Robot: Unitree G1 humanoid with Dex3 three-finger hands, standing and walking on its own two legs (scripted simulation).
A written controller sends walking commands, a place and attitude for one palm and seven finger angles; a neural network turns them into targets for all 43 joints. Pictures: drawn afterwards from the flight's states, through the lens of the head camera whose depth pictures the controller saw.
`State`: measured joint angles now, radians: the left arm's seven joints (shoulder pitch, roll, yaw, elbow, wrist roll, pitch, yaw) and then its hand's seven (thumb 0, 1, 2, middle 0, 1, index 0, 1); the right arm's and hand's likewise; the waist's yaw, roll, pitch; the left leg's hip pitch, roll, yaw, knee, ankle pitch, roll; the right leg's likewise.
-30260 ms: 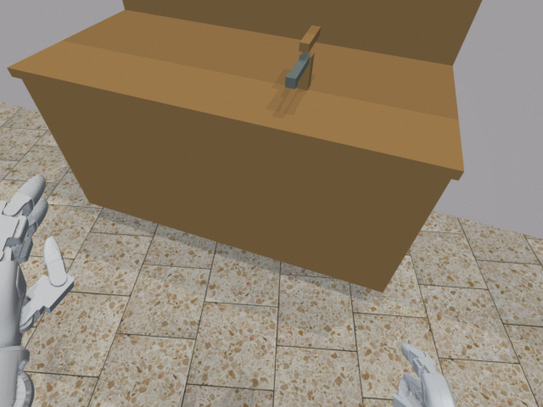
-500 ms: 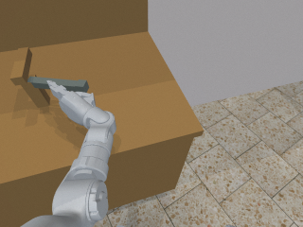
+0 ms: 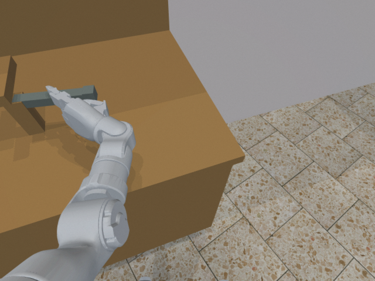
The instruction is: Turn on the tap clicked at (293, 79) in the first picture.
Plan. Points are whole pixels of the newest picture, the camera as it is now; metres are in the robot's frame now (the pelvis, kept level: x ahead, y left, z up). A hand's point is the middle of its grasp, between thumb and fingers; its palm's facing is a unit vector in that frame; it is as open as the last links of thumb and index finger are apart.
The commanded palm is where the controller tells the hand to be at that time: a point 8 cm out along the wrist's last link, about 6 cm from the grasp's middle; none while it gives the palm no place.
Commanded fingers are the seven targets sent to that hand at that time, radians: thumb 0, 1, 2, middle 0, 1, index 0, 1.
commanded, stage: lift the hand up off the lever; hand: left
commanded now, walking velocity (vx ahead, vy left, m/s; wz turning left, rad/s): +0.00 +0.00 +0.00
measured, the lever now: (90, 94) +0.51 +0.21 +0.11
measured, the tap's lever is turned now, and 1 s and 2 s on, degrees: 80 80 80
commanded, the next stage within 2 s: none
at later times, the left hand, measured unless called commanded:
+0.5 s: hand (99, 105) +0.46 +0.18 +0.12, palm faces +0.80 -0.59 -0.10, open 7.9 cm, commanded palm +0.40 +0.19 +0.13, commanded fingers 0.00 0.90 0.90 -0.15 -0.15 -0.15 -0.15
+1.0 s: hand (95, 100) +0.45 +0.18 +0.14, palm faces +0.79 -0.60 -0.10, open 7.9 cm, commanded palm +0.39 +0.19 +0.15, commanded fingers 0.00 0.90 0.90 -0.15 -0.15 -0.15 -0.15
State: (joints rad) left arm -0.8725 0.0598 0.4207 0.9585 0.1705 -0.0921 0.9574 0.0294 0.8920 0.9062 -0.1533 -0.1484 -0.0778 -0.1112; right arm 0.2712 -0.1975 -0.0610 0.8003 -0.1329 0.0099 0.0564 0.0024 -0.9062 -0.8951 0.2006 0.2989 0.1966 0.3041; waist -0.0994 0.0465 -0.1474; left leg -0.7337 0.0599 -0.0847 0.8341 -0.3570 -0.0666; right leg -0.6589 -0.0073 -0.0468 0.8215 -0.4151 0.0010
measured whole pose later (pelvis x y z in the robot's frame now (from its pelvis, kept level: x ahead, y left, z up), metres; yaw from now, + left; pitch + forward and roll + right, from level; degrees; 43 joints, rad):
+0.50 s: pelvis +0.02 +0.00 +0.01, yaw +0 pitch +11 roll -1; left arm -0.71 -0.03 0.34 0.72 0.14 0.04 0.94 0.02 0.90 0.90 -0.15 -0.15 -0.15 -0.15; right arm 0.24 -0.19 -0.06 0.78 -0.12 0.02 0.07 0.00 -0.91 -0.90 0.20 0.30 0.20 0.30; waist -0.05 0.05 -0.14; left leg -0.59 0.06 -0.07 0.76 -0.36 -0.06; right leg -0.51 -0.01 -0.04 0.73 -0.41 0.01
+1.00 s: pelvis +0.02 +0.00 +0.02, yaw +1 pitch +8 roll -1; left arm -0.70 -0.04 0.30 0.64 0.12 0.12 0.91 0.02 0.90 0.90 -0.15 -0.15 -0.15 -0.15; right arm 0.21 -0.19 -0.06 0.78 -0.10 0.04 0.04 0.00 -0.91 -0.90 0.20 0.30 0.20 0.30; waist -0.03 0.04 -0.12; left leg -0.52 0.06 -0.08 0.70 -0.33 -0.07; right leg -0.44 -0.01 -0.05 0.68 -0.39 0.00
